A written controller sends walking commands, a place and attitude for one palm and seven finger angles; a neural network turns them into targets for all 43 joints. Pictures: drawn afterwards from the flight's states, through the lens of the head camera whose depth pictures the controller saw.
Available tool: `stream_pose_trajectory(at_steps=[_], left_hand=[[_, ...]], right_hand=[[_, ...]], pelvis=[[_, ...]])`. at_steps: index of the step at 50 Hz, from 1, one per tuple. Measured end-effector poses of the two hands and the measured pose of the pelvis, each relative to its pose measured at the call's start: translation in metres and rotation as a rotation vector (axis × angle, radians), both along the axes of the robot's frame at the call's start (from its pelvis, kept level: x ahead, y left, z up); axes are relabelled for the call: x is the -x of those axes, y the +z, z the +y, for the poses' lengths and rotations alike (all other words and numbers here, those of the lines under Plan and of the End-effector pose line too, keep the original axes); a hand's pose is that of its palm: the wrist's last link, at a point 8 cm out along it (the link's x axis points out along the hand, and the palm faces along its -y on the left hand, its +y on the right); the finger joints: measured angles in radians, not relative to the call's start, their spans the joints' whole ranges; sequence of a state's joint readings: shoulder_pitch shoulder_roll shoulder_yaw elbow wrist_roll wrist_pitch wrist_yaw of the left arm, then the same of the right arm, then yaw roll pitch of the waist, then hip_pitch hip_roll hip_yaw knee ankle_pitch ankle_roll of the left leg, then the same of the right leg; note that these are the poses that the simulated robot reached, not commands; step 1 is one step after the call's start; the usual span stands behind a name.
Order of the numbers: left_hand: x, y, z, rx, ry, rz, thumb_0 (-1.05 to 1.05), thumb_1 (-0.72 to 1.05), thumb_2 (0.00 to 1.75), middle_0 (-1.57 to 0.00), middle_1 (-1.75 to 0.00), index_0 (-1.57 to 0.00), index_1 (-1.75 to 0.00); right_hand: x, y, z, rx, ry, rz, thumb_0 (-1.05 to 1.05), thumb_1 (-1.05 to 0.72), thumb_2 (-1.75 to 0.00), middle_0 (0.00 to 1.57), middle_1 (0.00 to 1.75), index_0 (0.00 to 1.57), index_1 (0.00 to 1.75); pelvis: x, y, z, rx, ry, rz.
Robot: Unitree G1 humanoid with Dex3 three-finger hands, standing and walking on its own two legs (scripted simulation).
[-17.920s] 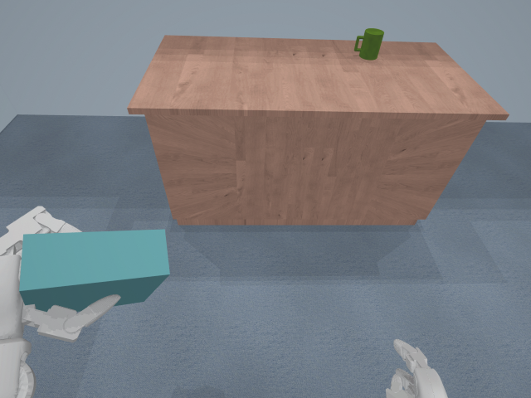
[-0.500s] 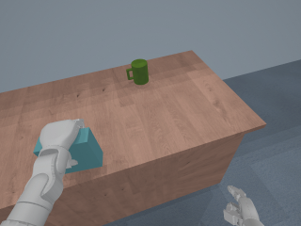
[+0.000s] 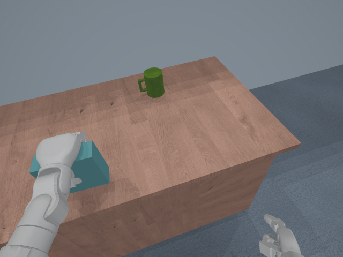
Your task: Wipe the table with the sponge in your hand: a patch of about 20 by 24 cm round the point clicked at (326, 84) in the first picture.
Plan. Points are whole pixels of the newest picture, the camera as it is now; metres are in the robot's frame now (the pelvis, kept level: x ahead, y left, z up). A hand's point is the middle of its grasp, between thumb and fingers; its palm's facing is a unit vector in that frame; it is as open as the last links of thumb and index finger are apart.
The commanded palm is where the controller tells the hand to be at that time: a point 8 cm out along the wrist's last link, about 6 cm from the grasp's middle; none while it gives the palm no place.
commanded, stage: move the sponge above the wiping area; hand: left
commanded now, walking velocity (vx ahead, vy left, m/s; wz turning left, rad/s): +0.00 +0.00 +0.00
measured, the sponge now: (78, 173) +0.29 +0.30 +0.01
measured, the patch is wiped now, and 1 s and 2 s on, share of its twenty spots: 0.00 0.00 0.00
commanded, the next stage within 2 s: none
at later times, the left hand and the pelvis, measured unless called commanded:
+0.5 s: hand (78, 150) +0.34 +0.30 +0.06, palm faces -0.03 -0.03 -1.00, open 9.4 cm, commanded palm +0.31 +0.29 +0.11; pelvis -0.01 +0.01 +0.00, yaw +0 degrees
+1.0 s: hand (71, 154) +0.32 +0.31 +0.06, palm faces -0.05 -0.04 -1.00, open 9.4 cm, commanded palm +0.30 +0.29 +0.12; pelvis +0.00 +0.01 +0.00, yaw +1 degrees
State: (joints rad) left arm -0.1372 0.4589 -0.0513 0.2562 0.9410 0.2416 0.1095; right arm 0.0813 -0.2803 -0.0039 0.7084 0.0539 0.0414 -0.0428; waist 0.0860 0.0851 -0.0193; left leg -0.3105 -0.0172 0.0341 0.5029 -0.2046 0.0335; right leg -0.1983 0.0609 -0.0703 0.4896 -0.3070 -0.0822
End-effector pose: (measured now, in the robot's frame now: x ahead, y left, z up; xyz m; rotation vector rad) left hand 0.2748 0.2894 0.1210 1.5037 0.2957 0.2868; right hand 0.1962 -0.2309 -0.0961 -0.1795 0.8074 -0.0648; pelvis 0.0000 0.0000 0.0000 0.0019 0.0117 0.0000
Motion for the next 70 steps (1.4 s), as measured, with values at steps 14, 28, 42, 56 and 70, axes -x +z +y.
stream_pose_trajectory(at_steps=[14,28,42,56,70], left_hand=[[-0.021,-0.02,-0.006,0.017,-0.012,0.12,0.0,-0.44,1.05,-0.79,-1.38,-0.8,-1.38],[-0.046,-0.016,0.008,-0.015,0.078,0.078,0.0,-0.44,1.05,-0.79,-1.39,-0.8,-1.39],[-0.038,-0.011,-0.007,-0.009,-0.005,-0.011,0.0,-0.44,1.05,-0.79,-1.38,-0.8,-1.38],[-0.028,-0.023,-0.007,0.027,-0.011,0.138,0.0,-0.44,1.05,-0.79,-1.39,-0.8,-1.38],[-0.04,0.009,0.006,-0.032,0.135,-0.007,0.0,-0.44,1.05,-0.79,-1.39,-0.8,-1.39]], right_hand=[[0.019,-0.007,0.001,-0.004,-0.036,0.047,0.02,-0.9,-0.9,0.2,0.3,0.2,0.3],[0.059,-0.022,-0.008,-0.012,-0.107,0.156,0.02,-0.91,-0.9,0.2,0.3,0.2,0.3],[0.032,-0.012,0.007,-0.025,-0.067,0.09,0.02,-0.91,-0.9,0.2,0.3,0.2,0.3],[0.0,0.0,0.021,-0.029,-0.003,0.022,0.01,-0.91,-0.9,0.2,0.3,0.2,0.3],[0.027,-0.016,0.008,-0.056,-0.05,0.114,0.02,-0.91,-0.9,0.2,0.3,0.2,0.3]], pelvis=[[0.005,0.0,0.003,0.005,0.012,0.011],[0.004,-0.001,0.009,0.009,-0.004,0.048],[0.0,-0.002,0.015,0.008,-0.007,0.033],[0.0,0.0,0.014,0.013,0.026,0.013],[-0.003,0.001,0.009,0.004,-0.004,0.031]])
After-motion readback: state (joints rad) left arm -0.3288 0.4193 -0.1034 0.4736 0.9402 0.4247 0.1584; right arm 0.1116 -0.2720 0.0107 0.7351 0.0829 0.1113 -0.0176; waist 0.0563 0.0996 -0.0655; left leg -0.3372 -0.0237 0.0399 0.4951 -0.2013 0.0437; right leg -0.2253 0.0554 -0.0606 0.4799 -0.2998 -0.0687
